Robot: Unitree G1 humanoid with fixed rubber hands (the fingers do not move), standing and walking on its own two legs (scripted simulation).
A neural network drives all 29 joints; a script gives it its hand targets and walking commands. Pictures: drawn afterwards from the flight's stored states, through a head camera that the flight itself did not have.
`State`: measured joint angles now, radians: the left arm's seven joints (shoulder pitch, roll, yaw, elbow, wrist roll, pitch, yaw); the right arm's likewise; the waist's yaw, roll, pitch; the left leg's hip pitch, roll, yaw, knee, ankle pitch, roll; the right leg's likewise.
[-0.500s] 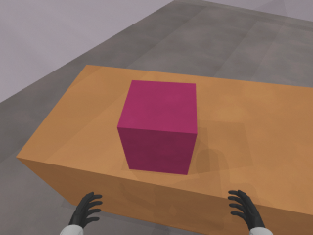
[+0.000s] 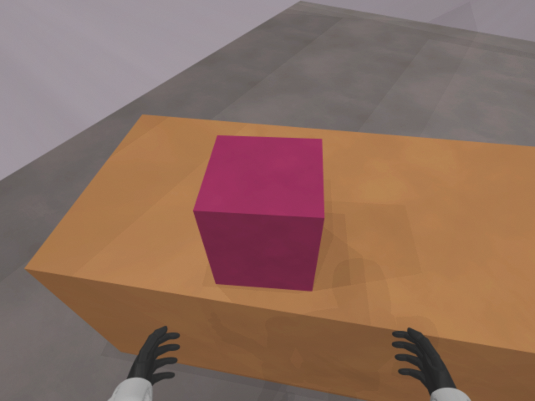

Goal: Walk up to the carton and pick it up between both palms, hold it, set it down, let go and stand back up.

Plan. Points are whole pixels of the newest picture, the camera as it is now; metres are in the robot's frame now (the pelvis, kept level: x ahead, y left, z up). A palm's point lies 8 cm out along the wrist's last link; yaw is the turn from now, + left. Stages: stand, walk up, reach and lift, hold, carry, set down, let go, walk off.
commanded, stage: let go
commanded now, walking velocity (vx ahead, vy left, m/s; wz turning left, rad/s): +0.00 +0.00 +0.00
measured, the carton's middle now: (266, 215) +0.46 +0.03 -0.04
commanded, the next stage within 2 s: stand in 0.22 s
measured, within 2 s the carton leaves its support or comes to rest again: neither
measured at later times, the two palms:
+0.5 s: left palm out of the picture +0.13 +0.24 -0.09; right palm out of the picture +0.09 -0.26 -0.13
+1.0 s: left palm out of the picture +0.13 +0.22 -0.10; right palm out of the picture +0.03 -0.26 -0.14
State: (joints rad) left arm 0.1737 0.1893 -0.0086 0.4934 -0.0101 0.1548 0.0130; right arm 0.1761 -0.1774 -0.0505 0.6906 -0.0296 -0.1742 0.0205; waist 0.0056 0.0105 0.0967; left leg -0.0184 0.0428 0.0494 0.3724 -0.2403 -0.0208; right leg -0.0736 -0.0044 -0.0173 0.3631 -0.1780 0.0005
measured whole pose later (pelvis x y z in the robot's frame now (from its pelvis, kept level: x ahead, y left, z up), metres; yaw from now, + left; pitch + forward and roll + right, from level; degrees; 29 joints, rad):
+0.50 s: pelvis +0.00 +0.00 -0.01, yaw -4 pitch +0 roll +1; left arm 0.27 0.23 0.02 0.62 0.04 0.00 -0.01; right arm 0.23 -0.25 -0.08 0.71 -0.03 0.05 0.02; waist 0.00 0.04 0.04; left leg -0.19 0.05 0.11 0.49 -0.30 -0.02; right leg -0.29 0.00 0.05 0.52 -0.23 0.01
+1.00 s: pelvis +0.00 +0.00 -0.01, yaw -7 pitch +2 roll +1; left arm 0.31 0.20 0.01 0.66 0.03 -0.02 0.01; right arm 0.31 -0.23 -0.05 0.80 -0.03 0.03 0.01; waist -0.01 0.02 -0.03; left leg -0.21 0.07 0.16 0.51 -0.32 -0.02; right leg -0.35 0.03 0.09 0.56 -0.24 0.00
